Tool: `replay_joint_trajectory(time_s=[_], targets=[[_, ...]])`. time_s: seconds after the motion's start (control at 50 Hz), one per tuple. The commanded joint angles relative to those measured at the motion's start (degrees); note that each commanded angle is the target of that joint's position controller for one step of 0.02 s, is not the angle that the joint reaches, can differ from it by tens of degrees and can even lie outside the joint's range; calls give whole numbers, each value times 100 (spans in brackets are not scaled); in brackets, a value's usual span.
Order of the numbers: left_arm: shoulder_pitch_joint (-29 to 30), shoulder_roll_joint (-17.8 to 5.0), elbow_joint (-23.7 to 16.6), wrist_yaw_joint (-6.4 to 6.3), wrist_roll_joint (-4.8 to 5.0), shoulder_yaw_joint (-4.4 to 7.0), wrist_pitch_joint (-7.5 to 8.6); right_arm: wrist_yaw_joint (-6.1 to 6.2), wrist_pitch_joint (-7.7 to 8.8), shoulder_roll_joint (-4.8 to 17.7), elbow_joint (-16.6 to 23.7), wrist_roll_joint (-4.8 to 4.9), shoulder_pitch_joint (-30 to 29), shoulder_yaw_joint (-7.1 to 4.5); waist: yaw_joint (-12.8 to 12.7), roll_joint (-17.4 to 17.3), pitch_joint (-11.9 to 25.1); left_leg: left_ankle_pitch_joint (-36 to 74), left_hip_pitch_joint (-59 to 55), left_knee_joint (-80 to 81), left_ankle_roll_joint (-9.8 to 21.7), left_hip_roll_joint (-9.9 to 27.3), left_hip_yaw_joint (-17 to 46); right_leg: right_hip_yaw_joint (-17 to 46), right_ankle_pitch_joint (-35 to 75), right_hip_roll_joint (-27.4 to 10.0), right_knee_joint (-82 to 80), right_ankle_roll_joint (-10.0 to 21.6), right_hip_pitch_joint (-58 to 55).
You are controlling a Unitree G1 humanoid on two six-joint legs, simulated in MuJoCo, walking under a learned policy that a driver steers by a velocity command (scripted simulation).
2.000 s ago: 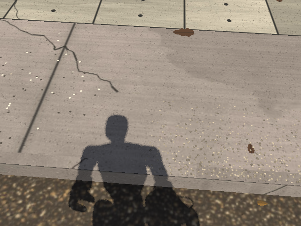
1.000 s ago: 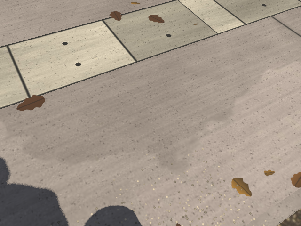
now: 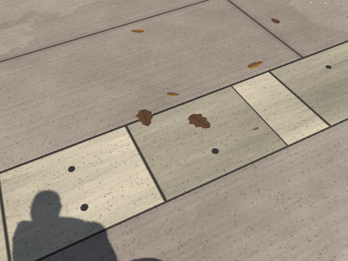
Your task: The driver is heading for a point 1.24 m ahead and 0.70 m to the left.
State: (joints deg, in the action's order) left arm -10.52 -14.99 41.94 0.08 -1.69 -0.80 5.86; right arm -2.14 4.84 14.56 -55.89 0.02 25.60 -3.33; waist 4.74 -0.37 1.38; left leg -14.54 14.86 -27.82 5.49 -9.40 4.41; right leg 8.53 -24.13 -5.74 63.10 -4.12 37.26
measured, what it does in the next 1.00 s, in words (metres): walks ahead, turning left: right foot, then left foot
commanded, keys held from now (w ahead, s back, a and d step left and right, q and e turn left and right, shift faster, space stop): w+q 1.00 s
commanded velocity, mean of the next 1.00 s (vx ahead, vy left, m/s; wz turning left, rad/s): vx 0.50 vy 0.00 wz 0.59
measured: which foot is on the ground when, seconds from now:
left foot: down 0.00-0.16, up 0.18-0.62, down 0.64-1.00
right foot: up 0.00-0.14, down 0.16-0.64, up 0.66-1.00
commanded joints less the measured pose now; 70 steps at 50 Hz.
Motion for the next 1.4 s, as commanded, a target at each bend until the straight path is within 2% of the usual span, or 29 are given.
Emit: replay_joint_trajectory(time_s=[0.02, 0.08, 0.14, 0.16, 0.18, 0.2, 0.24, 0.3, 0.4, 0.56, 0.6, 0.62, 0.64, 0.66, 0.68, 0.7, 0.74, 0.76, 0.82, 0.9, 1.02, 1.08, 1.1, 1.12, 1.14, 1.16, 1.18, 1.22, 1.4], targets=[[428, -493, -581, -301, 401, 92, 200, 285, 142, 1375, 1071, 168, -1236, -278, -570, 263, -369, 1265, 2067, 1540, 1008, 1188, 1520, -516, 1788, 229, -1945, -5, -1609], [479, -664, -567, -237, 393, 203, 148, 368, -31, 1074, 981, 215, -532, -240, -382, -277, 121, 189, 1114, 976, 658, 1129, 1657, -432, 2603, 552, -2948, -174, -2047], [-72, -833, -461, -189, 358, 403, 129, 373, -136, 605, 1061, 168, -320, -141, -774, -434, 303, -188, 827, -260, 182, 969, 1735, -381, 1825, 501, -3314, 147, -2853], [-845, -1123, -370, -192, 266, 513, 151, 342, -110, 154, 1197, 99, -379, -18, -1133, 26, 793, -524, 1327, -1836, -82, 635, 1242, 461, 1210, -388, -3460, 558, -3875], [-1253, -1611, -363, -183, 114, 614, 64, 329, -26, -266, 1424, 152, 268, 88, -844, 1782, 1495, -2010, 2589, -3672, -344, 125, 422, 3158, 322, -1792, -4314, 1401, -5164], [-1296, -1470, -301, -135, 171, 634, 42, 295, -7, 215, 1484, 266, 415, 35, -791, 2101, 1465, -1815, 3568, -4869, -394, 651, 370, 4643, -1311, -2127, -4672, 1806, -5212], [-664, -856, -363, -141, 216, 514, 20, 303, -78, 533, 1636, 218, -534, -71, -871, 862, 288, -666, 3820, -5332, -437, 1106, 152, 2684, -745, -1537, -4719, 1468, -4021], [-149, -464, -219, -96, 118, 448, 11, 259, -188, 433, 1885, 157, -915, -129, -547, 804, -115, -250, 3040, -4580, -443, 1462, 126, 881, 1044, -874, -4942, 1248, -2775], [-318, -816, 62, -105, 154, 646, 49, 157, -301, 249, 2289, 79, -1447, -25, -554, 462, -9, 407, 2828, -3089, -559, 1654, 11, -142, 2234, -1065, -5251, 1524, -2839], [-609, -1325, 336, -56, 337, 842, -99, -23, -367, 465, 2700, 125, -2454, -60, -846, 482, -356, 573, 2017, -1114, -231, 1378, -588, -1161, 2326, -1162, -5039, 1111, -3416], [-563, -1454, 362, -66, 373, 879, -171, -28, -377, 637, 2668, 74, -2069, -182, -528, 515, -114, 305, 1143, -663, 10, 980, -986, -1556, 4076, -1054, -4106, 941, -3518], [-659, -1346, 378, -77, 361, 839, -195, -3, -392, 888, 2431, 69, -1289, -345, -163, 342, 317, 497, -54, -365, 187, 650, -1155, -1877, 4844, -795, -2972, 790, -3250], [-741, -1105, 290, -96, 210, 739, -178, 91, -429, 1334, 2195, 112, -177, -559, 316, -127, 892, 562, -1860, -345, 517, 1081, -227, -1995, 3877, -563, -1227, 507, -1954], [-940, -412, -183, -41, -12, 482, -19, 130, -380, 2113, 2253, 152, -188, -645, -170, -1832, 1231, -245, -3457, 367, 1571, 2618, 3093, -1640, -643, 511, 881, 125, 648], [-444, -786, -209, 7, 194, 533, 182, 110, -294, 1672, 2368, 134, 87, -510, 260, -1215, 1864, -932, -3680, 1101, 1775, 2878, 4190, -443, -861, 530, 1632, 216, 1310], [-46, -1007, -331, 40, 385, 585, 270, 103, -220, 1351, 2292, 78, -81, -409, 253, -927, 1184, -516, -3280, 1075, 1529, 2740, 3425, -441, -314, 288, 1660, 334, 1754], [14, -951, -266, -27, 157, 568, 297, 128, -209, 1019, 2409, 69, -855, -296, -221, -252, 550, 554, -1673, 1059, 1204, 2313, 2291, -433, 454, -83, 716, 346, 999], [-69, -967, -256, -29, 108, 606, 231, 143, -204, 900, 2488, 9, -1139, -243, -454, -298, 421, 1040, -1053, 1182, 1151, 2149, 1970, -388, 609, -177, 405, 318, 529], [-26, -775, -260, -17, 82, 570, 60, 210, -161, 923, 2436, 2, -1302, -252, -646, -254, 228, 1652, -200, 1390, 1190, 1928, 1500, -531, 937, -42, -363, 140, 57], [879, -419, -443, 33, 90, 405, 56, 318, -171, 1075, 2198, 107, -959, -328, -344, -309, -52, 1299, 248, 1348, 905, 1558, 1027, -583, 2445, 290, -2264, 64, -442], [1294, -755, -640, 143, 230, 538, 127, 330, -210, 1034, 1950, 166, -499, -363, -236, -537, -88, 450, -219, 725, 644, 1745, 1793, -350, 2378, 532, -3339, 254, -1127], [346, -939, -463, 102, 179, 704, 193, 323, -248, 704, 2026, 127, -574, -276, -742, -591, 342, 700, -84, -422, 302, 1312, 1749, -386, 1934, 391, -3675, 622, -2639], [-520, -1263, -392, 59, 91, 797, 206, 305, -229, 347, 2146, 48, -546, -147, -1065, 107, 1078, -99, 644, -2075, 57, 927, 1209, 579, 1737, -620, -3640, 974, -4061], [-994, -1632, -170, 92, 38, 894, 129, 321, -197, 240, 2303, 256, 150, -99, -751, 2152, 1676, -1995, 2564, -3826, -277, 371, 549, 3280, 64, -1766, -4338, 1854, -5550], [-846, -1101, -287, 116, 169, 781, 108, 348, -212, 816, 2141, 269, 64, -204, -871, 1440, 1218, -1744, 3214, -4611, -381, 787, 685, 3585, -1061, -1780, -4604, 1772, -5331], [-645, -821, -331, 80, 192, 700, 65, 342, -251, 1048, 2207, 205, -518, -276, -991, 934, 614, -1204, 3370, -4822, -420, 956, 554, 2710, -795, -1579, -4631, 1552, -4731], [-374, -730, -366, 65, 135, 648, 28, 346, -283, 986, 2248, 137, -783, -275, -885, 530, 301, -804, 3152, -4742, -447, 1134, 414, 2010, -4, -1350, -4691, 1438, -4091], [-111, -558, -288, 29, 83, 588, 9, 284, -307, 804, 2341, 130, -939, -284, -641, 636, -54, -403, 2773, -4354, -443, 1430, 368, 1071, 942, -998, -4934, 1366, -3269], [-363, -929, 261, 38, 230, 680, 33, 137, -238, 291, 2428, 77, -1844, -51, -723, 405, -285, 1088, 2351, -1788, -530, 1483, -96, -593, 2450, -764, -5436, 1524, -3072]])
Velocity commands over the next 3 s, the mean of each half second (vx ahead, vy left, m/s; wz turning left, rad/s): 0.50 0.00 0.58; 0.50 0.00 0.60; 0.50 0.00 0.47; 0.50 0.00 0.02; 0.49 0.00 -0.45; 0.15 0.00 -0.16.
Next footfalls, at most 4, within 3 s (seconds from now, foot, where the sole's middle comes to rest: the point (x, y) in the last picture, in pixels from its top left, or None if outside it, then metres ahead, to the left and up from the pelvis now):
0.16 right None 0.28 -0.18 -0.77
0.64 left None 0.41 0.17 -0.77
1.08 right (145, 210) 0.74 0.14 -0.77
1.58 left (54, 229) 0.70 0.51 -0.77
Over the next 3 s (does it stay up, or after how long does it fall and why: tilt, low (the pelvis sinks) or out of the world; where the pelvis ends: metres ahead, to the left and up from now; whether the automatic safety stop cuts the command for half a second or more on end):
stays up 1.15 0.78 0.00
